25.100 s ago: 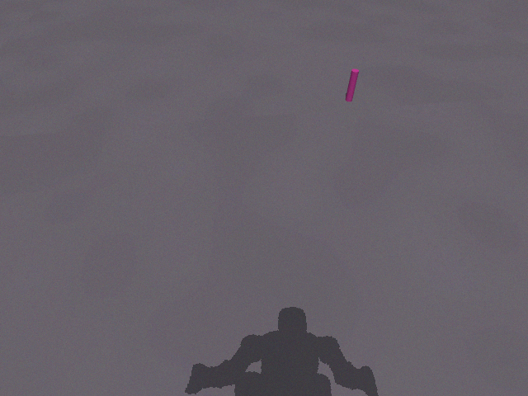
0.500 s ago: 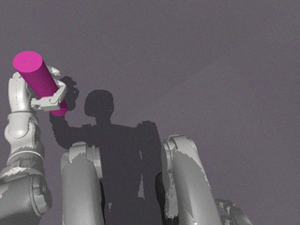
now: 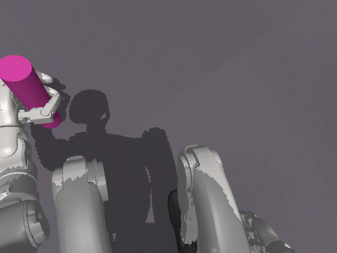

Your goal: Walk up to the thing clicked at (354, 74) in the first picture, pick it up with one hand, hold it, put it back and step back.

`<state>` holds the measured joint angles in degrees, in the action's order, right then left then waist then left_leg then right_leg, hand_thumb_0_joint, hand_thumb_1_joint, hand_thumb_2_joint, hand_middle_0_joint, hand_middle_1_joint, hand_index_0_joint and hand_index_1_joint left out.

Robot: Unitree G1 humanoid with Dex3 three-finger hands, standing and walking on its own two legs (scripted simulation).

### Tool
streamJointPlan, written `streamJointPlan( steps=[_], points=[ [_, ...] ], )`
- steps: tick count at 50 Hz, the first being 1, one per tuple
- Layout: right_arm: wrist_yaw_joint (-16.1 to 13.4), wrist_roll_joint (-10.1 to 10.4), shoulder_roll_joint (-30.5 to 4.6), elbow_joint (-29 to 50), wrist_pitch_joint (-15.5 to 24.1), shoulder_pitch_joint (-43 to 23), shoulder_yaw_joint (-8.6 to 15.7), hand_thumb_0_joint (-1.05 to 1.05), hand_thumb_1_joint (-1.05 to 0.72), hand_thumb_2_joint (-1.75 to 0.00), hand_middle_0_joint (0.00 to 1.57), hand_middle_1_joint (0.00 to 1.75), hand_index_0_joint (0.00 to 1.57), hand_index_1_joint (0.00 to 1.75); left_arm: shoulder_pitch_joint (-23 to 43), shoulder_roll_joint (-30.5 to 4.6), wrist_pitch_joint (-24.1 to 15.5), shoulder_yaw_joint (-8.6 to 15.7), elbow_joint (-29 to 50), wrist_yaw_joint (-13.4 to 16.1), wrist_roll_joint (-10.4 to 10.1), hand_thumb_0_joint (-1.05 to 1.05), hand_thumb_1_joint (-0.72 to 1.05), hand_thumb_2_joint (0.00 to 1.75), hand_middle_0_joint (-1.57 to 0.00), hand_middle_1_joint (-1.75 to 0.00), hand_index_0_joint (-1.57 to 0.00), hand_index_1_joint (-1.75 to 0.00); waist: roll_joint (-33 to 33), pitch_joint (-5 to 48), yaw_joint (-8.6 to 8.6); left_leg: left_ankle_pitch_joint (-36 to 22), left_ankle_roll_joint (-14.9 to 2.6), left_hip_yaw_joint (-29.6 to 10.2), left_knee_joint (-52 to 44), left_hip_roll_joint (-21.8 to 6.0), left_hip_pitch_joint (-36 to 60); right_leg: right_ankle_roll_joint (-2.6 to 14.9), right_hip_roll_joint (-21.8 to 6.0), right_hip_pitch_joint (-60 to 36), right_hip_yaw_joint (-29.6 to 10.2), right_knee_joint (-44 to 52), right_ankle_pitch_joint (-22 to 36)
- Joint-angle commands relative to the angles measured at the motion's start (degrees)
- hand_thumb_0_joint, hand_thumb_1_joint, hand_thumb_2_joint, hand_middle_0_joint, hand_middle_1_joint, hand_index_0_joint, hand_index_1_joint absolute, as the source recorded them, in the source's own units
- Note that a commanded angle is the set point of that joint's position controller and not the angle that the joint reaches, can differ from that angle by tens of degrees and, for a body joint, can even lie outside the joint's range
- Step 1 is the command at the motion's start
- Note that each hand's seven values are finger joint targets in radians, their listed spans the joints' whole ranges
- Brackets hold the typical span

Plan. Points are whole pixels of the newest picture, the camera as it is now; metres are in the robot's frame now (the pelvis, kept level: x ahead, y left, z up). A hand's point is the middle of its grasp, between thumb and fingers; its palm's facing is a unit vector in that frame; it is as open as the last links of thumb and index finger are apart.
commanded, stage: crouch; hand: left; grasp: from the side
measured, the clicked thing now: (36, 100) +0.45 +0.26 -0.08
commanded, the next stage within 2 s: lower in 0.02 s
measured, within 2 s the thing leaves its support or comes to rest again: neither
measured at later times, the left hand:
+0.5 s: hand (52, 111) +0.45 +0.24 -0.14, palm faces +0.11 -0.99 -0.03, open 6.7 cm
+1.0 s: hand (57, 112) +0.45 +0.24 -0.18, palm faces +0.14 -0.99 -0.01, open 6.7 cm
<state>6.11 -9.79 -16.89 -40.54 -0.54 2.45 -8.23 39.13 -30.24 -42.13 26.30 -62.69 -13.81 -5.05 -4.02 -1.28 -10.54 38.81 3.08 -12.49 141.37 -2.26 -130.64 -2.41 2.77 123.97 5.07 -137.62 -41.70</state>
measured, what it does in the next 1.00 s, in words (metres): stands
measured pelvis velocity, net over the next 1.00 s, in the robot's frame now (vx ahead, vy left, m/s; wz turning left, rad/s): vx -0.01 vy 0.01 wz -0.10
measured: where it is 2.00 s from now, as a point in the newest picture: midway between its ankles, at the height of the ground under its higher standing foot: (142, 242)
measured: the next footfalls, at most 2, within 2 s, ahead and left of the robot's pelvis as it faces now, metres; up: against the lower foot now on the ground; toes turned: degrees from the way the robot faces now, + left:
none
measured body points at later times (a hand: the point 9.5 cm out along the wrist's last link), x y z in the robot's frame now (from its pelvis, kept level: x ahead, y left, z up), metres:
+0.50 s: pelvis +0.00 +0.01 -0.02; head +0.24 +0.12 +0.34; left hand +0.44 +0.30 -0.14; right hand +0.11 -0.27 -0.10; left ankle +0.08 +0.14 -0.28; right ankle +0.10 -0.12 -0.28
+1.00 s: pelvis -0.01 +0.01 -0.02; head +0.24 +0.15 +0.32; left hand +0.44 +0.30 -0.17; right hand +0.12 -0.25 -0.08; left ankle +0.08 +0.14 -0.28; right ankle +0.10 -0.12 -0.28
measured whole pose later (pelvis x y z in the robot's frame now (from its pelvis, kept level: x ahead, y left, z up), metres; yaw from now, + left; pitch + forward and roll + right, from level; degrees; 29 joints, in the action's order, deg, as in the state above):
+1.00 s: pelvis -0.01 +0.01 -0.02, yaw -6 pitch +18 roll -15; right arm 7.4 -17.2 -19.2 -35.3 -2.0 -5.7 -23.1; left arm 39.8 -42.9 -53.0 25.6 -75.7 -7.2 -4.7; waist -12.4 -13.1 -14.6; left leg 39.8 3.0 -20.8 149.3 -1.4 -129.1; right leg -4.3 5.3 119.5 10.9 -139.3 -40.0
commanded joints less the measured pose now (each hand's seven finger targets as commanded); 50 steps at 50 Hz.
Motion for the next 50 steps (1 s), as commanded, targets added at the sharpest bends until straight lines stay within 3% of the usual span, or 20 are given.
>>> streamJointPlan(
  steps=[1,7,9,10,11,12,15,16,18,21,23,25,29,32,36,42,49,50],
  points=[
    [-0.4,-0.4,-14.83,1.89,-0.43,8.07,3.84,0.0,-0.9,-0.9,0.2,0.3,0.2,0.3,18.39,-13.54,-5.81,2.29,12.49,1.05,-1.27,0.0,0.47,1.27,-1.33,-1.4,-1.34,-1.4,17.55,39.17,-0.49,-8.51,-2.94,6.92,-13.18,-0.11,26.26,3.91,1.47,-19.39,5.07,13.95,13.89],
    [-0.11,-0.7,-16.02,2.68,-0.91,6.41,3.31,0.0,-0.9,-0.9,0.2,0.3,0.2,0.3,18.42,-13.55,-6.24,1.4,13.81,1.17,-1.47,0.0,0.5,1.25,-1.36,-1.43,-1.37,-1.42,20.44,37.7,-1.08,-7.17,-2.44,5.71,-13.83,-0.19,27.57,4.22,1.52,-16.68,6.28,12.51,12.69],
    [0.07,-0.89,-16.25,2.69,-1.01,6.55,2.83,0.0,-0.91,-0.9,0.2,0.3,0.2,0.3,17.14,-12.33,-6.27,0.95,11.07,1.64,-1.41,0.0,0.47,1.24,-1.37,-1.44,-1.38,-1.43,19.09,37.1,-2.23,-7.77,-2.51,5.43,-12.77,-0.21,27.16,4.03,1.64,-17.21,6.44,12.42,13.67],
    [0.17,-0.94,-16.14,2.48,-0.96,6.1,2.56,0.0,-0.91,-0.9,0.2,0.3,0.2,0.3,16.69,-11.87,-6.59,0.68,10.5,1.98,-1.72,0.0,0.46,1.24,-1.36,-1.43,-1.37,-1.42,18.45,35.88,-1.97,-8.21,-2.58,5.62,-12.1,-0.2,26.55,4.03,1.8,-16.78,6.32,12.3,14.05],
    [0.17,-1.17,-16.4,2.66,-0.98,5.69,1.98,0.0,-0.9,-0.9,0.2,0.3,0.2,0.3,17.57,-11.78,-7.07,0.22,9.19,2.11,-1.89,0.0,0.46,1.25,-1.35,-1.44,-1.37,-1.42,16.83,34.74,-3.42,-7.24,-2.84,5.18,-11.39,-0.24,24.87,3.74,1.92,-17.51,6.67,12.59,13.6],
    [0.22,-1.28,-16.45,2.71,-1.08,5.89,1.64,0.0,-0.91,-0.9,0.2,0.3,0.2,0.3,18.36,-13.43,-7.56,1.56,8.9,2.69,-2.03,0.0,0.45,1.24,-1.36,-1.43,-1.38,-1.42,16.31,34.44,-3.13,-6.91,-2.94,5.23,-10.87,-0.21,23.96,3.66,1.93,-18.24,6.54,12.76,13.48],
    [0.41,-1.92,-16.83,3.22,-1.13,5.18,0.46,0.0,-0.91,-0.9,0.2,0.3,0.2,0.3,18.18,-14.85,-9.23,1.35,8.87,3.0,-1.78,0.0,0.49,1.26,-1.37,-1.44,-1.38,-1.43,15.9,34.3,-3.77,-7.13,-3.01,4.76,-10.22,-0.4,24.04,3.41,2.18,-19.78,6.91,12.72,13.68],
    [0.42,-2.07,-16.8,3.17,-1.08,4.46,0.34,0.0,-0.9,-0.9,0.2,0.3,0.2,0.3,18.51,-15.36,-9.93,1.12,9.67,2.93,-1.79,0.0,0.5,1.25,-1.37,-1.44,-1.38,-1.42,16.77,34.4,-3.27,-7.06,-2.92,4.83,-10.14,-0.49,24.62,3.53,2.3,-19.27,6.76,12.45,13.53],
    [0.49,-2.56,-17.38,3.26,-1.05,4.08,-0.49,0.0,-0.9,-0.9,0.2,0.3,0.2,0.3,20.04,-16.21,-10.88,0.76,9.13,3.06,-1.67,0.0,0.52,1.25,-1.37,-1.44,-1.38,-1.42,18.16,34.42,-4.47,-7.25,-2.76,4.28,-9.81,-0.66,25.68,3.46,2.32,-19.66,7.18,12.16,13.96],
    [0.42,-3.21,-18.24,3.91,-1.07,2.66,-1.35,0.0,-0.91,-0.9,0.2,0.3,0.2,0.3,17.3,-18.65,-11.93,1.62,7.64,3.0,-1.23,0.0,0.53,1.23,-1.35,-1.41,-1.37,-1.39,20.54,34.19,-4.18,-8.09,-2.36,3.88,-9.83,-1.02,28.08,3.62,2.42,-19.16,7.44,11.43,14.35],
    [0.48,-3.72,-18.61,3.54,-1.15,2.34,-2.2,0.0,-0.91,-0.9,0.2,0.3,0.2,0.3,21.19,-18.31,-12.81,0.39,9.83,2.9,-1.61,0.0,0.53,1.23,-1.35,-1.41,-1.37,-1.39,23.18,33.97,-5.38,-8.5,-1.83,3.11,-10.22,-1.21,29.9,3.77,2.34,-18.48,8.27,10.91,14.97],
    [0.41,-3.9,-19.07,3.68,-1.32,1.89,-2.98,0.0,-0.91,-0.9,0.2,0.3,0.2,0.3,19.92,-19.82,-12.91,1.58,8.13,3.16,-1.79,0.0,0.52,1.21,-1.34,-1.4,-1.36,-1.38,24.45,33.35,-5.03,-9.84,-1.58,2.65,-10.23,-1.35,30.88,3.74,2.37,-18.76,8.65,10.42,15.9],
    [0.41,-4.72,-19.62,4.06,-1.62,0.89,-4.17,0.0,-0.92,-0.9,0.2,0.3,0.2,0.3,18.0,-21.12,-13.51,2.14,5.66,3.72,-1.73,0.0,0.49,1.2,-1.34,-1.39,-1.36,-1.38,23.58,32.5,-5.18,-11.0,-1.71,2.45,-8.82,-1.35,29.51,3.52,2.57,-20.5,8.84,10.45,17.34],
    [0.52,-5.34,-20.32,4.44,-1.77,-0.01,-4.93,0.0,-0.91,-0.9,0.2,0.3,0.2,0.3,16.72,-19.13,-13.66,0.98,2.71,3.97,-1.71,0.0,0.51,1.22,-1.34,-1.39,-1.35,-1.38,23.59,30.63,-6.39,-11.35,-1.42,1.46,-9.22,-1.56,30.86,3.49,2.69,-19.39,9.98,10.19,17.49],
    [0.55,-6.0,-20.45,4.76,-1.86,-0.89,-6.22,0.0,-0.9,-0.9,0.2,0.3,0.2,0.3,16.58,-19.78,-14.34,-0.24,1.17,4.59,-1.18,0.0,0.52,1.22,-1.32,-1.38,-1.34,-1.37,21.16,29.09,-7.41,-11.16,-1.97,1.14,-7.62,-1.48,28.04,3.02,3.04,-22.06,10.11,10.72,18.64],
    [0.56,-6.67,-21.26,5.74,-1.83,-2.17,-7.66,0.0,-0.89,-0.9,0.2,0.3,0.2,0.3,19.04,-22.06,-16.01,0.77,1.16,5.74,-1.89,0.0,0.55,1.22,-1.32,-1.38,-1.34,-1.36,21.06,28.25,-8.21,-8.46,-1.9,0.19,-7.75,-1.45,27.21,2.97,3.45,-22.38,11.1,10.66,16.85],
    [0.34,-7.86,-21.54,6.11,-1.9,-3.75,-9.28,0.0,-0.9,-0.9,0.2,0.3,0.2,0.3,19.95,-24.68,-17.42,0.75,-0.52,7.43,-0.33,0.0,0.55,1.22,-1.3,-1.36,-1.32,-1.35,23.22,25.51,-8.8,-6.95,-1.57,-0.28,-7.86,-1.82,27.56,3.05,3.82,-21.47,11.58,10.38,15.9],
    [0.33,-7.98,-21.64,6.36,-1.83,-4.94,-9.6,0.0,-0.89,-0.9,0.2,0.3,0.2,0.3,20.55,-24.28,-17.74,-0.22,-0.97,7.61,0.01,0.0,0.57,1.22,-1.28,-1.35,-1.3,-1.33,23.6,23.77,-9.06,-6.43,-1.5,-0.53,-8.17,-1.94,27.45,3.07,3.78,-20.16,11.94,10.05,15.42]
  ],
)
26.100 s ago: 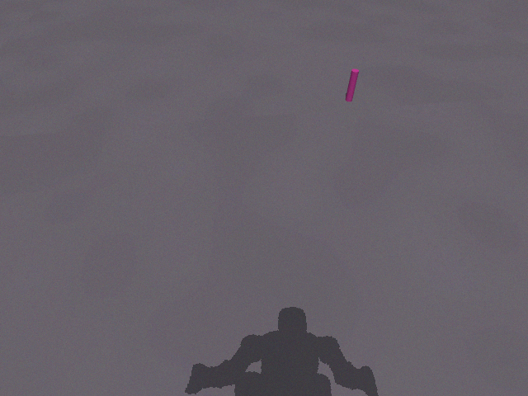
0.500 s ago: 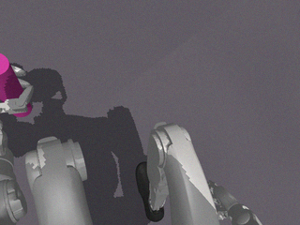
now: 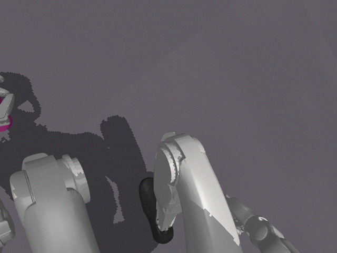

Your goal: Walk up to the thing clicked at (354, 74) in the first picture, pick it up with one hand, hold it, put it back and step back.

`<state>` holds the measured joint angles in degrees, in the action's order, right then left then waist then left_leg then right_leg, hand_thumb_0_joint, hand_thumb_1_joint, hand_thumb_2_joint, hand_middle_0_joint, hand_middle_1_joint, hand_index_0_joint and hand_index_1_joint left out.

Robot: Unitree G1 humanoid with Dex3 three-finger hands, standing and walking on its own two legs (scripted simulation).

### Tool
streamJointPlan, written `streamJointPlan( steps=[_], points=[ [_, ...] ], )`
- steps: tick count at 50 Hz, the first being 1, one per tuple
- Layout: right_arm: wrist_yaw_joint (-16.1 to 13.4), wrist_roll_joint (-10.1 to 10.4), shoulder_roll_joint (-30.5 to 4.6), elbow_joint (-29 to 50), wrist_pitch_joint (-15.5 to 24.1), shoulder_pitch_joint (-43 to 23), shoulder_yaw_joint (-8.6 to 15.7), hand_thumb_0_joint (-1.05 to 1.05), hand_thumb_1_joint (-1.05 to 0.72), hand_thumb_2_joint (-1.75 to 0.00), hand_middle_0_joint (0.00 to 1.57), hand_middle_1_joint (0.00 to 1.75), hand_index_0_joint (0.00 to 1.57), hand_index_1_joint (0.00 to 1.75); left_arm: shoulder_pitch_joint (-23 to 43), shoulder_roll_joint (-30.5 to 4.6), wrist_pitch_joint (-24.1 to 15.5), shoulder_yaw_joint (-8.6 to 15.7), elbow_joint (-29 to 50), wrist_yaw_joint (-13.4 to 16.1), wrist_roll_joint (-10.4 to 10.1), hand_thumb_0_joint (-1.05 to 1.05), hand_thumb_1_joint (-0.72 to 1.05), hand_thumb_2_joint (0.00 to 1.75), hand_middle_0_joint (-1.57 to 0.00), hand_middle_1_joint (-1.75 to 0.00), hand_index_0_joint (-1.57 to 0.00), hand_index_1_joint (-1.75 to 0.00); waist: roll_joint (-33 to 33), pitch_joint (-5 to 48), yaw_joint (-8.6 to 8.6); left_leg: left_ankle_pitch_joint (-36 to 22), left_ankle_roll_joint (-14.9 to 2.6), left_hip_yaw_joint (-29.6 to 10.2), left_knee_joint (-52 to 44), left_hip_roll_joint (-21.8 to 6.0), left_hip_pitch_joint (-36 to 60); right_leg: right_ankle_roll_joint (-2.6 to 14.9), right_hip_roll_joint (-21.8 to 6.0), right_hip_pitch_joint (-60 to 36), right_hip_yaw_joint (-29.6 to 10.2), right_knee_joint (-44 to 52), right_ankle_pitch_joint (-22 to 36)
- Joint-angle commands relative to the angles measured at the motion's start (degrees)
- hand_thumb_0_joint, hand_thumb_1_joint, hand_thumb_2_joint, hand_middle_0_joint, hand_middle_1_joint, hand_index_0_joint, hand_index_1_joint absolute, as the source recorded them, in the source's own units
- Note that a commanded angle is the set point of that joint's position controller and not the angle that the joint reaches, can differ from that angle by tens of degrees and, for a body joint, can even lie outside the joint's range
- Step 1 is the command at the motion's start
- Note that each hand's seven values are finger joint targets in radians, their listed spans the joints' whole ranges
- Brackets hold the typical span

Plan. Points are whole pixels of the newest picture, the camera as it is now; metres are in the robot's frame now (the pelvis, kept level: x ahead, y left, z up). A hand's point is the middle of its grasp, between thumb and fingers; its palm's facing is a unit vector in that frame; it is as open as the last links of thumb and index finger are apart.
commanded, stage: lower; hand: left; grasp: from the side
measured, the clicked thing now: out of the picture +0.44 +0.29 -0.16
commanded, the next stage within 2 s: loosen in 0.18 s
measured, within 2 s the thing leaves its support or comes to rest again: rests again in 1.74 s
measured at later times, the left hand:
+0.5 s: hand out of the picture +0.45 +0.27 -0.16, palm faces +0.25 -0.97 +0.01, open 6.9 cm
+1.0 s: hand out of the picture +0.45 +0.28 -0.15, palm faces +0.26 -0.96 +0.03, open 13.6 cm
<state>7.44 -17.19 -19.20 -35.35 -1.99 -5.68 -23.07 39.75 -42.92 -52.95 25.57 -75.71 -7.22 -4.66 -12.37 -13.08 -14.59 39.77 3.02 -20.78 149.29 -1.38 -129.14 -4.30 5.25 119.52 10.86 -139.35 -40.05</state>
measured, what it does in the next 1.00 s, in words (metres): stands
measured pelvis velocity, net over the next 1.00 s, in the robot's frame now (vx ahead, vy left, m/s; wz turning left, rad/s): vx -0.01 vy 0.01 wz -0.04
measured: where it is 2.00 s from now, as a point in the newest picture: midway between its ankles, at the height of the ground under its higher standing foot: (117, 239)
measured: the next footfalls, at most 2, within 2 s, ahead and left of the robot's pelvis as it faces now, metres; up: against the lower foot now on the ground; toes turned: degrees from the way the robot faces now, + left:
none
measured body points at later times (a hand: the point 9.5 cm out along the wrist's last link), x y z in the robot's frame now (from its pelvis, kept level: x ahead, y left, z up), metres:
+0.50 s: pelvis +0.00 +0.01 +0.00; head +0.23 +0.19 +0.33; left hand +0.43 +0.32 -0.16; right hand +0.15 -0.24 -0.05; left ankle +0.08 +0.14 -0.26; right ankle +0.12 -0.13 -0.26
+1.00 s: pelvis -0.01 +0.01 +0.00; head +0.23 +0.19 +0.34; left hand +0.43 +0.33 -0.15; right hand +0.16 -0.24 -0.04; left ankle +0.08 +0.14 -0.26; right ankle +0.12 -0.12 -0.26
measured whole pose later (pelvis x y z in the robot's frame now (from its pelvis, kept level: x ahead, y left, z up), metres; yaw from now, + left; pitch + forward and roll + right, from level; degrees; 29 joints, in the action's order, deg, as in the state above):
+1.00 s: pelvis -0.01 +0.01 +0.00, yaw -2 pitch +16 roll -17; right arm 7.3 -18.1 -19.5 -32.7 -2.3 -7.7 -26.9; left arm 40.9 -45.9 -56.7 25.8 -76.1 -5.8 -5.3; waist -14.5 -14.5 -14.4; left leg 40.1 1.8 -22.8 150.1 -2.0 -128.5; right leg -4.0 6.5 117.9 12.5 -137.6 -38.9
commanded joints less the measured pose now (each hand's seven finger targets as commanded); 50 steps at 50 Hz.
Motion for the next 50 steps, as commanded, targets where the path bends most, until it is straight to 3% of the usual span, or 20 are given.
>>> streamJointPlan(
  steps=[1,3,4,8,13,15,17,20,23,24,27,31,38,39,40,43,47,50],
  points=[
    [-1.03,-0.6,-19.5,1.28,-0.35,3.03,5.32,0.0,-0.89,-0.9,0.2,0.3,0.2,0.3,19.27,-12.21,-6.96,1.17,11.81,1.34,-0.2,0.0,0.56,1.22,-1.29,-1.35,-1.31,-1.34,31.8,35.35,-4.85,-6.97,-1.41,7.75,-16.24,-2.91,26.24,5.05,1.33,-15.44,6.24,11.86,13.31],
    [-0.9,-0.91,-19.8,1.38,-0.43,3.16,5.14,0.0,-0.9,-0.9,0.2,0.3,0.2,0.3,18.77,-11.38,-7.28,0.28,11.53,1.21,0.12,0.0,0.57,1.22,-1.31,-1.36,-1.32,-1.35,32.59,36.31,-5.4,-8.2,-1.17,7.36,-16.3,-3.03,27.84,4.98,1.35,-15.69,6.55,11.41,14.44],
    [-0.92,-0.87,-20.15,1.49,-0.48,2.86,4.99,0.0,-0.9,-0.9,0.2,0.3,0.2,0.3,18.34,-12.88,-7.32,1.01,11.12,1.41,0.19,0.0,0.56,1.21,-1.3,-1.35,-1.32,-1.33,32.99,35.66,-5.05,-7.72,-1.06,7.16,-16.64,-2.99,27.51,5.13,1.35,-15.35,6.84,11.16,13.84],
    [-0.79,-1.08,-20.45,1.67,-0.49,2.7,4.53,0.0,-0.89,-0.9,0.2,0.3,0.2,0.3,18.24,-11.01,-7.32,-0.72,10.66,1.28,-0.04,0.0,0.58,1.22,-1.32,-1.36,-1.33,-1.35,33.39,35.44,-5.85,-8.58,-0.84,6.26,-17.05,-3.07,28.85,4.97,1.52,-15.35,7.63,10.97,14.74],
    [-0.73,-1.23,-20.44,1.66,-0.25,2.76,4.08,0.0,-0.89,-0.9,0.2,0.3,0.2,0.3,17.01,-10.0,-7.41,-0.93,9.93,1.89,-0.76,0.0,0.61,1.24,-1.31,-1.37,-1.33,-1.35,31.33,35.92,-5.95,-10.56,-1.23,6.17,-15.83,-3.07,28.83,4.61,1.8,-17.15,7.54,11.45,16.89],
    [-0.81,-1.25,-20.66,1.77,-0.33,2.19,3.9,0.0,-0.9,-0.89,0.2,0.3,0.2,0.3,18.46,-10.8,-7.73,-0.81,10.24,2.47,-0.79,0.0,0.58,1.15,-1.34,-1.31,-1.36,-1.29,31.73,34.54,-6.25,-9.91,-1.09,5.73,-16.18,-3.2,28.3,4.74,1.83,-16.17,7.94,11.16,16.13],
    [-0.73,-1.34,-20.51,1.95,-0.38,2.08,3.71,0.0,-0.9,-0.89,0.2,0.3,0.2,0.3,18.77,-11.15,-8.12,-0.5,11.51,2.8,-1.26,0.0,0.43,0.99,-1.21,-1.15,-1.23,-1.13,32.16,35.34,-5.9,-10.14,-1.17,5.74,-15.98,-3.09,28.37,4.72,1.98,-17.0,7.76,11.42,16.49],
    [-0.84,-1.41,-20.27,1.95,-0.25,1.62,3.56,0.0,-0.9,-0.89,0.2,0.3,0.2,0.3,19.42,-11.5,-8.58,-0.34,12.39,2.73,-1.4,0.0,0.38,0.75,-1.08,-0.96,-1.1,-0.93,32.89,35.09,-6.09,-10.0,-1.2,5.93,-15.87,-3.15,28.36,4.68,2.02,-16.97,7.6,11.39,16.61],
    [-0.91,-1.55,-20.42,1.92,-0.39,1.07,3.63,0.0,-0.91,-0.89,0.2,0.3,0.2,0.3,20.2,-12.89,-8.78,-0.45,13.25,3.19,-0.38,0.0,0.25,0.62,-1.01,-0.85,-1.02,-0.83,34.87,34.07,-5.79,-8.92,-0.87,5.77,-16.73,-3.4,28.65,4.98,2.0,-15.59,7.78,11.07,15.44],
    [-0.88,-1.74,-20.38,1.89,-0.59,1.68,3.57,0.0,-0.91,-0.9,0.2,0.3,0.2,0.3,18.36,-12.52,-8.49,-0.11,11.85,3.28,-0.25,0.0,0.17,0.64,-0.93,-0.78,-0.94,-0.77,34.24,34.88,-5.85,-9.77,-0.89,5.84,-16.54,-3.51,29.36,4.86,2.06,-16.83,7.84,11.29,16.24],
    [-0.8,-1.63,-20.22,2.01,-0.8,1.41,3.42,0.0,-0.91,-0.9,0.2,0.3,0.2,0.3,17.29,-11.82,-8.03,-0.97,10.53,3.28,0.07,0.0,0.01,0.46,-0.74,-0.61,-0.75,-0.59,33.15,34.51,-5.99,-8.96,-1.08,5.76,-16.34,-3.38,27.97,4.9,2.18,-16.66,7.97,11.36,15.73],
    [-0.79,-1.13,-20.42,2.72,-1.16,1.15,3.32,0.0,-0.91,-0.9,0.2,0.3,0.2,0.3,13.67,-8.83,-6.37,-2.47,5.19,2.8,-0.41,0.0,-0.08,0.39,-0.67,-0.53,-0.67,-0.52,29.04,31.14,-6.11,-7.32,-1.51,5.49,-16.81,-3.21,24.96,4.82,2.31,-15.53,8.47,12.23,14.32],
    [-0.73,-0.47,-20.35,3.7,-0.81,0.63,3.27,0.0,-0.9,-0.89,0.2,0.3,0.2,0.3,14.9,-9.05,-6.39,-2.6,6.12,1.63,-2.07,0.0,-0.11,0.31,-0.52,-0.39,-0.52,-0.38,26.63,31.73,-5.78,-5.61,-2.06,5.57,-16.39,-2.82,23.57,4.76,2.76,-15.67,8.32,13.0,13.12],
    [-0.67,-0.6,-20.52,3.74,-0.67,1.26,3.03,0.0,-0.89,-0.89,0.2,0.3,0.2,0.3,15.12,-9.01,-6.63,-2.25,5.88,1.64,-2.26,0.0,-0.1,0.3,-0.51,-0.39,-0.52,-0.37,26.9,32.28,-6.48,-5.82,-1.99,5.19,-16.37,-2.93,24.15,4.67,2.88,-16.29,8.55,12.8,13.5],
    [-0.71,-0.55,-20.17,3.85,-0.56,0.53,3.07,0.0,-0.89,-0.89,0.2,0.3,0.2,0.3,15.58,-9.59,-6.87,-2.1,6.72,1.82,-2.21,0.0,-0.1,0.28,-0.46,-0.34,-0.47,-0.33,26.93,32.03,-5.74,-5.61,-2.08,5.56,-16.27,-2.92,23.63,4.8,2.89,-16.05,8.2,13.05,13.32],
    [-0.9,-0.8,-20.0,3.63,-0.57,1.01,2.74,0.0,-0.88,-0.89,0.2,0.3,0.2,0.3,16.26,-10.8,-7.55,-1.0,6.9,1.99,-2.08,0.0,-0.14,0.24,-0.32,-0.25,-0.33,-0.24,27.87,32.62,-5.92,-5.95,-1.93,5.39,-16.16,-3.15,24.53,4.81,3.02,-16.44,8.27,12.85,13.54],
    [-1.26,-1.0,-20.29,3.49,-0.7,0.21,2.9,0.0,-0.88,-0.89,0.2,0.3,0.2,0.3,17.92,-14.73,-8.56,1.46,10.57,1.96,-1.81,0.0,-0.17,0.14,-0.2,-0.12,-0.2,-0.11,32.28,32.76,-4.45,-5.93,-1.43,5.57,-17.12,-3.54,26.44,5.14,2.73,-15.38,8.16,11.91,13.06],
    [-1.55,-1.06,-20.58,3.57,-1.49,0.99,3.71,0.0,-0.89,-0.9,0.2,0.3,0.2,0.3,16.38,-19.25,-7.77,5.05,14.93,1.72,-0.79,0.0,-0.21,0.11,-0.16,-0.07,-0.15,-0.06,36.95,36.1,-2.59,-8.9,-0.8,5.66,-18.42,-3.94,30.53,5.38,2.33,-15.51,7.91,10.81,14.61]
  ],
)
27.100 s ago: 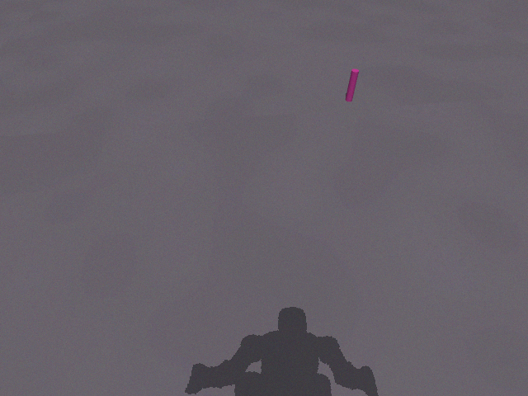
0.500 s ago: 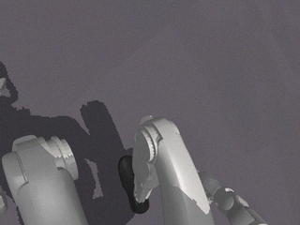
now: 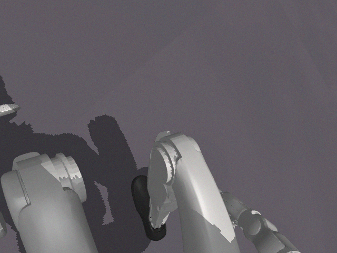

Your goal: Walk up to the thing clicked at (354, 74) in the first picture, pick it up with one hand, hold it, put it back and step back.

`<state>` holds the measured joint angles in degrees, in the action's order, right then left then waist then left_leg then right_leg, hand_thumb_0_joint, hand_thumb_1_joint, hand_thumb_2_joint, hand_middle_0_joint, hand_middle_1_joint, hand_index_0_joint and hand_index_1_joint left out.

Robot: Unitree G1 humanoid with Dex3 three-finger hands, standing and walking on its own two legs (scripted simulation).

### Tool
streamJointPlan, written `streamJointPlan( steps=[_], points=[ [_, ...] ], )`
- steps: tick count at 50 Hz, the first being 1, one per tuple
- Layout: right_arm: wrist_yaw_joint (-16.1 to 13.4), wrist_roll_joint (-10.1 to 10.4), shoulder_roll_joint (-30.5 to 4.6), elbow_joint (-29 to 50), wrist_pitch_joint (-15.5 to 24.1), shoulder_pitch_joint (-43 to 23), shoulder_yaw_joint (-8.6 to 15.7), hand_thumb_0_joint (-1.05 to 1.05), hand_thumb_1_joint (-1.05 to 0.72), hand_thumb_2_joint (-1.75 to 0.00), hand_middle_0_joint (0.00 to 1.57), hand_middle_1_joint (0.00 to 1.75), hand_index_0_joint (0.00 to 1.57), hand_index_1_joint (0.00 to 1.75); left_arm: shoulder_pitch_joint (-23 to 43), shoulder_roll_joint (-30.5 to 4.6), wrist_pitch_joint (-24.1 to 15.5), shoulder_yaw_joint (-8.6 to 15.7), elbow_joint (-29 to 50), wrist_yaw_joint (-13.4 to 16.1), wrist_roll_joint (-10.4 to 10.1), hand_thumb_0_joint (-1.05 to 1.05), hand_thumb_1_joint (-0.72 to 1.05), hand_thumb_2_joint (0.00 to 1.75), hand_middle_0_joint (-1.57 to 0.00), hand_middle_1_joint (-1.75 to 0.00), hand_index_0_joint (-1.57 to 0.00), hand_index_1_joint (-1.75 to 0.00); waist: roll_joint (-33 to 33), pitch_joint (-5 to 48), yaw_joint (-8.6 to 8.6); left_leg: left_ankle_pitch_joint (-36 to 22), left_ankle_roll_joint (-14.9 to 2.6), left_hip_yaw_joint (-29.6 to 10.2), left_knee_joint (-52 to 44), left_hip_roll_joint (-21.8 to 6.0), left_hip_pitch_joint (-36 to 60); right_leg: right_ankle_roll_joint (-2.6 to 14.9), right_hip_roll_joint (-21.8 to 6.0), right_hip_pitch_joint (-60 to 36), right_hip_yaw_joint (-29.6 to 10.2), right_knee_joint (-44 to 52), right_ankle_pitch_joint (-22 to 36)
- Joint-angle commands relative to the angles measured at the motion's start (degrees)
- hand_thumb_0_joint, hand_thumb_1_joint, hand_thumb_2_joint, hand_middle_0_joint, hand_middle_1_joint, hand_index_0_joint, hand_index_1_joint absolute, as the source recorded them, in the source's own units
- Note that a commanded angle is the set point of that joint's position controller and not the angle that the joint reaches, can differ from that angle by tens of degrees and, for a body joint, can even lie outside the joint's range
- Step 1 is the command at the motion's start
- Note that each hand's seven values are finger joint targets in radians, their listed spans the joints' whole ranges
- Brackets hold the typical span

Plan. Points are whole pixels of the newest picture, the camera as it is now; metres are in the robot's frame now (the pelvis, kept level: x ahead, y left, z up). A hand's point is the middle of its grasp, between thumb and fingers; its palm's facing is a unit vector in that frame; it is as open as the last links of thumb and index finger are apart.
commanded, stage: withdraw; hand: left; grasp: from the side
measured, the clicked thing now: out of the picture +0.44 +0.30 -0.18
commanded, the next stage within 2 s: rise in 0.16 s
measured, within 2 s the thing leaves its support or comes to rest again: rests again in 0.74 s
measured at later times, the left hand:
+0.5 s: hand out of the picture +0.38 +0.38 -0.05, palm faces +0.31 -0.91 -0.28, open 17.0 cm
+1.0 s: hand out of the picture +0.26 +0.32 +0.14, palm faces +0.33 -0.83 -0.44, open 17.4 cm
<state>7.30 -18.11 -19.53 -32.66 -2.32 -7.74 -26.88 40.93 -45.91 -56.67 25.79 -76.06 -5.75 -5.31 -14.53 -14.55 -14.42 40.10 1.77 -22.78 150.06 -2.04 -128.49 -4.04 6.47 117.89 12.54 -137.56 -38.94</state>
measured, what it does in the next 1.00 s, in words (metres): rises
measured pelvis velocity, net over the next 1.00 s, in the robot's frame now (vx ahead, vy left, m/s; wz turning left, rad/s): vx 0.04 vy -0.02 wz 0.23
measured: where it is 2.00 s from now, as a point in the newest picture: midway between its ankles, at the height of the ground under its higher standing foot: (110, 239)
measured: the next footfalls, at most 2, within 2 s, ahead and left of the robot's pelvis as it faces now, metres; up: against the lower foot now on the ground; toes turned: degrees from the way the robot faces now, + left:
none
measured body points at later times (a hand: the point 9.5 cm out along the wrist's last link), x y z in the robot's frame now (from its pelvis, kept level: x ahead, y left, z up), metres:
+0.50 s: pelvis +0.00 -0.01 +0.04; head +0.20 +0.14 +0.42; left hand +0.36 +0.43 -0.03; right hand +0.19 -0.23 -0.05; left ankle +0.08 +0.13 -0.26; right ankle +0.13 -0.13 -0.26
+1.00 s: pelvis +0.04 -0.02 +0.23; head +0.20 +0.05 +0.65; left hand +0.24 +0.36 +0.17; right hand +0.27 -0.22 +0.12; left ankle +0.08 +0.13 -0.26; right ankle +0.13 -0.13 -0.26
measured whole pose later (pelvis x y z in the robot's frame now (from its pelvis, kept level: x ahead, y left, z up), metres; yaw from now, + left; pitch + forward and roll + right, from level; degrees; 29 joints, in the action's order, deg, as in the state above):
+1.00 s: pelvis +0.04 -0.02 +0.23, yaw +13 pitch +30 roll -4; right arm -3.2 2.5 -13.3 -29.8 -6.8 5.4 -0.3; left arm 3.5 -24.6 1.8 14.3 -22.2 4.1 1.9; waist -0.2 9.2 -2.5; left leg 35.6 2.1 -5.2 101.4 -4.5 -96.5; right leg -0.4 0.9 92.4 2.6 -100.0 -38.0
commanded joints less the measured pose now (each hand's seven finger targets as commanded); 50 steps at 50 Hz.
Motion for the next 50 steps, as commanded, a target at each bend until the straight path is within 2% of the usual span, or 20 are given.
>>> streamJointPlan(
  steps=[1,3,6,8,9,10,11,14,15,16,17,20,23,27,31,33,38,42,45,50],
  points=[
    [-1.48,-0.01,-20.36,1.1,-1.45,3.51,8.01,0.0,-0.89,-0.9,0.2,0.3,0.2,0.3,14.49,-17.42,-3.61,5.62,17.77,-0.06,0.25,0.0,-0.23,0.08,-0.14,-0.04,-0.13,-0.03,41.3,38.58,-1.98,-10.21,0.77,7.78,-20.05,-3.39,31.52,5.25,0.82,-13.65,5.95,8.72,13.78],
    [-1.72,0.59,-20.03,1.76,-2.27,4.43,9.1,0.0,-0.9,-0.9,0.2,0.3,0.2,0.3,11.99,-18.79,-1.96,7.38,23.19,-0.94,-0.01,0.0,-0.26,0.06,-0.13,-0.03,-0.12,-0.02,43.64,42.64,-0.52,-12.5,0.82,8.21,-20.97,-3.43,33.65,5.51,0.55,-14.59,5.12,8.76,15.06],
    [-2.18,2.2,-19.39,2.44,-2.82,6.18,11.17,0.0,-0.9,-0.9,0.2,0.3,0.2,0.3,8.91,-15.24,2.71,6.63,25.14,-3.21,-1.14,0.0,-0.29,0.05,-0.13,-0.03,-0.12,-0.02,43.14,44.89,0.17,-13.88,0.67,9.22,-22.27,-3.24,33.05,5.52,0.21,-15.11,4.18,9.63,16.49],
    [-2.49,3.66,-19.06,1.88,-2.92,7.54,12.49,0.0,-0.9,-0.9,0.2,0.3,0.2,0.3,7.42,-10.71,6.44,3.56,23.02,-5.04,-1.91,0.0,-0.3,0.07,-0.14,-0.06,-0.14,-0.05,40.44,42.35,-0.92,-13.3,0.41,9.3,-22.61,-3.24,31.4,5.53,0.07,-11.57,4.29,9.87,15.96],
    [-2.46,4.53,-18.19,0.73,-3.14,8.42,12.47,0.0,-0.9,-0.9,0.2,0.3,0.2,0.3,5.27,-5.26,8.66,-0.48,17.92,-6.22,-2.57,0.0,-0.3,0.07,-0.15,-0.06,-0.15,-0.05,37.08,38.29,-2.19,-9.56,-0.15,9.21,-22.82,-2.98,27.69,5.42,-0.05,-9.36,4.49,10.51,13.12],
    [-2.64,5.16,-18.12,1.22,-3.02,9.15,12.94,0.0,-0.89,-0.9,0.2,0.3,0.2,0.3,3.79,-4.06,10.22,-0.59,17.12,-7.01,-3.21,0.0,-0.29,0.09,-0.14,-0.08,-0.15,-0.07,33.44,36.55,-2.35,-8.07,-0.75,9.28,-22.53,-2.84,24.89,5.17,0.14,-9.71,4.5,11.61,12.38],
    [-2.9,5.74,-17.99,1.33,-2.89,9.44,13.66,0.0,-0.88,-0.89,0.2,0.3,0.2,0.3,5.48,-6.82,11.19,1.01,19.43,-7.41,-3.5,0.0,-0.32,0.09,-0.14,-0.08,-0.15,-0.07,31.59,37.02,-1.19,-6.46,-1.34,9.78,-21.77,-2.63,22.63,5.04,0.18,-10.04,3.92,12.35,11.42],
    [-2.83,6.96,-17.11,0.93,-2.45,10.35,14.92,0.0,-0.81,-0.88,0.2,0.3,0.2,0.3,10.69,-6.8,12.26,-0.45,25.26,-9.73,-4.22,0.0,-0.39,0.05,-0.03,0.0,-0.03,0.0,30.71,38.57,-0.85,-4.53,-1.93,10.26,-21.46,-2.06,21.62,5.15,-0.06,-9.02,3.36,12.38,9.86],
    [-3.08,8.75,-15.47,0.92,-3.43,11.51,17.57,0.0,-0.89,-0.9,0.2,0.3,0.2,0.3,2.76,-18.04,16.5,5.86,21.04,-6.32,4.59,0.0,-0.47,0.05,-0.06,-0.03,-0.05,-0.03,35.27,46.09,6.03,-7.19,-1.24,12.06,-25.71,-1.87,29.12,5.69,-0.71,-10.03,1.68,14.46,8.78],
    [-3.11,9.54,-14.71,3.12,-3.83,10.01,17.68,0.0,-0.89,-0.9,0.2,0.3,0.2,0.3,8.98,-10.84,18.52,0.67,23.42,-5.32,4.02,0.0,-0.48,0.06,-0.05,-0.03,-0.05,-0.03,35.98,45.34,3.73,-6.34,-0.91,11.38,-27.34,-2.47,29.79,5.96,-0.75,-7.21,1.6,14.42,7.72],
    [-3.07,10.24,-14.44,2.48,-4.12,11.19,18.52,0.0,-0.89,-0.9,0.2,0.3,0.2,0.3,9.14,-8.45,19.99,-0.08,23.02,-4.94,4.14,0.0,-0.49,0.07,-0.05,-0.05,-0.05,-0.05,34.93,45.18,3.28,-5.56,-0.91,11.29,-28.33,-2.52,30.1,6.06,-0.82,-6.36,1.63,14.76,7.07],
    [-3.67,11.87,-13.91,3.09,-5.44,12.92,20.82,0.0,-0.92,-0.91,0.2,0.3,0.2,0.3,11.01,-18.41,23.91,5.91,33.96,-2.3,6.32,0.0,-0.54,0.09,-0.07,-0.06,-0.06,-0.07,40.84,54.18,7.36,-6.84,-0.86,13.09,-30.4,-2.31,35.17,6.29,-1.29,-8.96,-0.43,15.88,7.59],
    [-4.16,13.1,-11.97,1.59,-6.86,15.72,22.38,0.0,-0.9,-0.9,0.2,0.3,0.2,0.3,9.44,-20.12,28.59,7.17,36.87,-0.41,8.06,0.0,-0.46,0.15,-0.07,-0.08,-0.07,-0.08,39.28,54.19,8.1,-7.35,-1.52,15.17,-31.02,-1.72,33.07,6.46,-1.37,-9.68,-2.17,17.35,7.55],
    [-5.05,14.78,-10.39,1.97,-7.5,16.3,24.92,0.0,-0.9,-0.9,0.2,0.3,0.2,0.3,1.24,-14.63,34.5,6.47,36.69,1.62,8.93,0.0,-0.5,0.09,-0.06,-0.06,-0.06,-0.06,35.66,53.42,9.51,-7.0,-1.74,15.92,-34.79,-1.39,33.97,6.63,-1.92,-9.29,-3.19,20.15,7.02],
    [-5.28,16.56,-8.42,3.91,-7.4,16.69,27.96,0.0,-0.9,-0.9,0.2,0.3,0.2,0.3,-9.29,-1.43,40.73,0.01,39.72,2.49,8.21,0.0,-0.51,0.08,-0.06,-0.06,-0.06,-0.06,27.93,55.23,9.78,-6.41,-2.43,17.02,-38.87,-1.02,35.3,6.4,-2.12,-11.91,-4.29,26.18,6.07],
    [-5.42,17.52,-8.25,4.53,-6.95,16.74,29.08,0.0,-0.89,-0.9,0.2,0.3,0.2,0.3,-11.18,1.68,43.45,-2.79,44.0,3.13,7.77,0.0,-0.53,0.07,-0.06,-0.06,-0.05,-0.06,25.6,55.55,9.82,-3.92,-2.61,17.21,-41.69,-0.97,36.43,6.25,-2.33,-13.66,-5.17,29.8,4.24],
    [-6.86,19.8,-8.2,7.7,-6.36,17.51,31.37,0.0,-0.89,-0.9,0.2,0.3,0.2,0.3,-19.88,-2.38,49.08,-0.45,60.68,6.44,7.16,0.0,-0.55,0.06,-0.06,-0.06,-0.05,-0.06,23.15,62.44,12.65,-4.27,-2.86,17.44,-49.74,-1.22,46.29,5.61,-3.28,-25.13,-7.34,38.62,4.64],
    [-9.14,20.7,-5.67,8.53,-5.38,17.22,31.03,0.0,-0.89,-0.9,0.2,0.3,0.2,0.3,-23.53,-1.06,52.6,-0.64,66.16,9.41,7.11,0.0,-0.52,0.08,-0.06,-0.06,-0.06,-0.06,22.39,58.13,13.0,-3.54,-3.05,18.25,-56.62,-1.03,50.05,5.4,-3.87,-33.02,-9.56,45.54,3.62],
    [-10.66,20.71,-4.0,8.84,-4.03,16.91,30.71,0.0,-0.89,-0.9,0.2,0.3,0.2,0.3,-26.98,1.36,54.46,-1.97,66.92,11.04,7.02,0.0,-0.52,0.07,-0.06,-0.06,-0.06,-0.06,22.45,56.95,12.95,-7.08,-3.18,19.67,-59.61,-0.71,53.49,5.08,-4.34,-39.35,-11.46,50.37,6.05],
    [-12.59,20.47,-2.2,8.02,-0.91,18.36,30.34,0.0,-0.89,-0.9,0.2,0.3,0.2,0.3,-35.89,11.23,57.6,-7.96,62.65,12.61,6.56,0.0,-0.55,0.06,-0.05,-0.05,-0.05,-0.05,20.03,50.36,11.97,-13.34,-3.32,21.15,-65.34,-0.5,59.85,4.72,-4.91,-47.74,-12.6,58.86,12.36]
  ],
)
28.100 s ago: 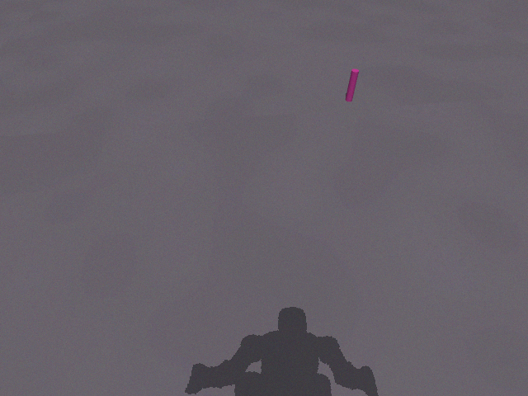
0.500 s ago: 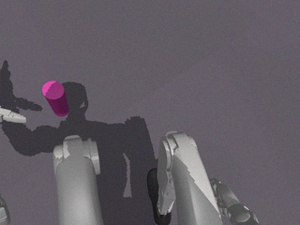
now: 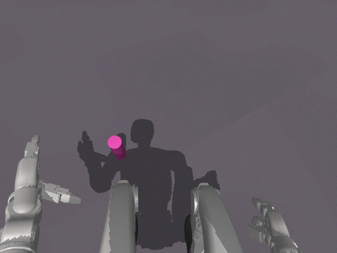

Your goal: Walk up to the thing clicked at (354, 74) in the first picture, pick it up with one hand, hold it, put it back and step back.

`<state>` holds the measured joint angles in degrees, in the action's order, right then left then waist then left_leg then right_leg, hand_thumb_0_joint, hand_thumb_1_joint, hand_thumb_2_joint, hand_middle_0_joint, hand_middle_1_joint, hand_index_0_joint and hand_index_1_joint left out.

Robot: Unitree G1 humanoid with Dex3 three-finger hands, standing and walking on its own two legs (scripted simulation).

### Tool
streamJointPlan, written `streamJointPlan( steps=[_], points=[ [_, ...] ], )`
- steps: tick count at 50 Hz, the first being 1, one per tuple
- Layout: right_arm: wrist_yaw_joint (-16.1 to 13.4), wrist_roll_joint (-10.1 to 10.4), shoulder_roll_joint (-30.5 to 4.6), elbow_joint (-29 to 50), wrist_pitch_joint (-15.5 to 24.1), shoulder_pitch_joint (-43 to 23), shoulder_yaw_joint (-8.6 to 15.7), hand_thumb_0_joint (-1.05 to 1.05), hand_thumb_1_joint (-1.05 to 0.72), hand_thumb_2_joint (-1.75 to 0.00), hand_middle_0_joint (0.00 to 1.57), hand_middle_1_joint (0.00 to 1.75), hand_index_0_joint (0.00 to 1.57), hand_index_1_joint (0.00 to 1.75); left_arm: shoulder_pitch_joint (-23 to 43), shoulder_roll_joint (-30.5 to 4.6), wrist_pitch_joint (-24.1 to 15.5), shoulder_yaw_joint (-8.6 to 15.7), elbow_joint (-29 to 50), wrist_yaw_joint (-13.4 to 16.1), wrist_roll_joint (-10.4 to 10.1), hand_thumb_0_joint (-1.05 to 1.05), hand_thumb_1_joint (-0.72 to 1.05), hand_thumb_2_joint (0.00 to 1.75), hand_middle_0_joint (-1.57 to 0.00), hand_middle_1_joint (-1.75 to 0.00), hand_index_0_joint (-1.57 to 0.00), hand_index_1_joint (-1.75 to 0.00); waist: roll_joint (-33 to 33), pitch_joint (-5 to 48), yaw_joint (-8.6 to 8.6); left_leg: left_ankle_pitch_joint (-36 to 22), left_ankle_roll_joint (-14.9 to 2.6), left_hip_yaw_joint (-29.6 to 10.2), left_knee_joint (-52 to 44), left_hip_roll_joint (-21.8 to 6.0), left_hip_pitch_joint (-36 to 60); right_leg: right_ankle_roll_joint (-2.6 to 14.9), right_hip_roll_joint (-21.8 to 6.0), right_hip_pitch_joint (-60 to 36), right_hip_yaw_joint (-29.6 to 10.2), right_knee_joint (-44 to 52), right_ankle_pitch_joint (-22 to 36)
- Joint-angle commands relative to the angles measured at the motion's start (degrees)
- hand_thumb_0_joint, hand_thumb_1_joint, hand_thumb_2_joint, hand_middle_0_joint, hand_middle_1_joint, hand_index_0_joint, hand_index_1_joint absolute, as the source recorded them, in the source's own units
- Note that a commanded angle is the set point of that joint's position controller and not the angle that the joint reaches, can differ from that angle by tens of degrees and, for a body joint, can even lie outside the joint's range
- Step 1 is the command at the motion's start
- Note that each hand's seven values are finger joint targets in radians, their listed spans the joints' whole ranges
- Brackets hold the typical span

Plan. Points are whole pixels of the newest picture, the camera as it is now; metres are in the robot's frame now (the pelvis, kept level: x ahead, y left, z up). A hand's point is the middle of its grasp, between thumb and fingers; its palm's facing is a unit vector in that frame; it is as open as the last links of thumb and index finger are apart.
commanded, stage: home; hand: left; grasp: from the side
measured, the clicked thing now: (117, 149) +0.46 +0.21 -0.41
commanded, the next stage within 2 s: none
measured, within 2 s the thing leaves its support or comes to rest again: neither
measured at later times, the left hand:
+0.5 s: hand (33, 198) +0.24 +0.22 +0.10, palm faces +0.15 -0.93 -0.32, open 17.5 cm
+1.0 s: hand (30, 219) +0.21 +0.20 +0.13, palm faces +0.17 -0.94 -0.29, open 17.5 cm
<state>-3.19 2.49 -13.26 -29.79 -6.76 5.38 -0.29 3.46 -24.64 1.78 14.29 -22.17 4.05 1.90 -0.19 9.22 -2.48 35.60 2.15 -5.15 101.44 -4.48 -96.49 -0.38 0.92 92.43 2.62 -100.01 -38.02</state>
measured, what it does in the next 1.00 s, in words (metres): rises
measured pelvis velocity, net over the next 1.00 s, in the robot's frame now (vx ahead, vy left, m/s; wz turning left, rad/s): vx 0.06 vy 0.01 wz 0.08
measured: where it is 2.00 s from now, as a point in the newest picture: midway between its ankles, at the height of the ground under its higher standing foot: (161, 250)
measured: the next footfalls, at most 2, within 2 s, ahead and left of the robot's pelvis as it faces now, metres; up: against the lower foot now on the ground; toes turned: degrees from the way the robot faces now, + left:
none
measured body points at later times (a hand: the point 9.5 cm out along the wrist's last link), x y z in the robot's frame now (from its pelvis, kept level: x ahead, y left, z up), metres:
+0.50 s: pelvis +0.06 +0.02 +0.17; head +0.10 +0.03 +0.62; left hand +0.23 +0.27 +0.13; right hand +0.22 -0.22 +0.09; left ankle +0.07 +0.14 -0.49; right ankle +0.06 -0.12 -0.49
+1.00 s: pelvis +0.06 +0.01 +0.19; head +0.08 +0.01 +0.64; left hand +0.20 +0.25 +0.16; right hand +0.24 -0.22 +0.12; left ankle +0.07 +0.14 -0.49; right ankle +0.06 -0.13 -0.49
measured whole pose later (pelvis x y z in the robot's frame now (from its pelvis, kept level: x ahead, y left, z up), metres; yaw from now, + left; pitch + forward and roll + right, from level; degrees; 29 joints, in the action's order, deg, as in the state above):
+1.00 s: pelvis +0.06 +0.01 +0.19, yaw +4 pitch +8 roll -2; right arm -10.4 0.4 -11.5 -28.0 6.3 15.8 -1.8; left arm -27.2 -11.9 15.7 -0.9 1.4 8.4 -0.1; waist 1.8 5.9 -1.4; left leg 25.8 1.6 -2.2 56.1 -3.3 -38.3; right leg -1.0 -0.7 33.8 2.7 -53.3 -27.4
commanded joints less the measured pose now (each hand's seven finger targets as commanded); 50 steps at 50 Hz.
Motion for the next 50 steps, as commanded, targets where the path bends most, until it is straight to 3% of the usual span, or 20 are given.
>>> streamJointPlan(
  steps=[1,3,11,20,24,29,34,38,42,50],
  points=[
    [-2.35,-0.22,-8.35,5.24,4.09,5.28,3.88,0.0,-0.89,-0.9,0.2,0.3,0.2,0.3,0.13,-8.58,-0.2,2.22,8.55,2.94,-0.62,0.0,-0.53,0.07,-0.05,-0.06,-0.05,-0.06,5.51,24.91,-0.51,-9.45,-3.69,3.72,-18.33,1.95,28.85,0.96,0.49,-23.99,-2.8,23.23,12.12],
    [-2.61,-0.2,-8.11,5.15,5.17,6.02,3.73,0.0,-0.89,-0.9,0.2,0.3,0.2,0.3,-1.43,-5.97,1.06,-0.07,8.51,3.2,-0.89,0.0,-0.55,0.05,-0.05,-0.05,-0.05,-0.05,3.87,22.83,-0.86,-11.54,-3.64,3.79,-20.92,1.86,31.1,0.72,0.22,-28.03,-3.06,26.53,14.39],
    [-4.28,0.24,-7.53,6.81,8.3,7.46,3.29,0.0,-0.89,-0.9,0.2,0.3,0.2,0.3,-10.38,-2.14,5.88,-3.25,15.25,5.49,-1.64,0.0,-0.53,0.07,-0.05,-0.05,-0.05,-0.06,4.82,20.01,0.44,-19.76,-2.63,3.73,-34.25,2.33,47.92,0.9,0.0,-41.71,-0.64,36.08,22.04],
    [-7.1,-0.03,-6.07,9.92,10.47,8.35,2.43,0.0,-0.9,-0.9,0.2,0.3,0.2,0.3,-21.76,3.83,11.04,-9.29,27.87,7.05,-2.55,0.0,-0.55,0.05,-0.05,-0.05,-0.05,-0.05,6.96,11.25,0.43,-20.4,-2.03,4.48,-47.12,2.84,59.59,0.85,0.11,-52.58,0.56,47.5,22.37],
    [-7.87,-0.35,-5.54,11.39,11.86,8.09,2.01,0.0,-0.9,-0.9,0.2,0.3,0.2,0.3,-27.56,5.77,12.54,-11.63,32.74,7.03,-2.66,0.0,-0.58,0.04,-0.05,-0.05,-0.05,-0.05,4.26,7.01,0.15,-20.37,-2.25,4.25,-50.01,2.84,61.28,0.58,0.47,-55.07,1.49,50.82,22.25],
    [-8.04,-0.91,-5.23,12.2,13.33,7.25,1.73,0.0,-0.9,-0.9,0.2,0.3,0.2,0.3,-30.86,6.83,13.03,-12.25,34.94,6.26,-2.41,0.0,-0.6,0.03,-0.04,-0.05,-0.04,-0.05,1.59,1.57,0.54,-18.63,-2.24,3.58,-53.35,2.5,61.98,0.48,0.73,-56.09,2.23,53.24,19.87],
    [-7.58,-1.48,-5.35,12.41,14.63,7.01,1.67,0.0,-0.9,-0.9,0.2,0.3,0.2,0.3,-30.63,7.45,12.1,-12.25,35.84,5.47,-2.0,0.0,-0.58,0.04,-0.05,-0.05,-0.05,-0.05,2.74,-0.14,0.8,-16.03,-1.75,2.87,-55.71,2.31,62.82,0.51,0.62,-56.67,2.13,53.75,17.79],
    [-7.48,-1.97,-5.44,12.17,15.36,7.32,1.81,0.0,-0.9,-0.9,0.2,0.3,0.2,0.3,-29.05,7.8,11.32,-12.3,35.21,4.93,-1.75,0.0,-0.57,0.04,-0.05,-0.05,-0.05,-0.05,3.92,0.89,0.2,-15.56,-1.71,3.45,-55.62,2.7,63.9,0.63,0.56,-57.03,1.78,54.3,17.2],
    [-7.74,-2.15,-5.17,11.38,15.95,7.91,1.72,0.0,-0.9,-0.9,0.2,0.3,0.2,0.3,-28.59,7.23,11.09,-11.77,37.17,5.06,-1.76,0.0,-0.54,0.06,-0.05,-0.05,-0.05,-0.05,4.13,5.09,0.54,-20.97,-1.76,4.7,-54.11,3.34,66.57,0.57,0.28,-60.05,1.13,54.64,22.07],
    [-7.81,-2.16,-5.05,10.57,16.35,6.64,1.34,0.0,-0.9,-0.9,0.2,0.3,0.2,0.3,-29.67,7.55,11.14,-11.71,33.4,5.05,-1.87,0.0,-0.54,0.06,-0.05,-0.06,-0.05,-0.06,2.3,1.35,1.12,-18.55,-2.18,5.33,-54.43,3.74,64.68,0.17,-0.02,-59.61,0.75,56.75,20.43]
  ],
)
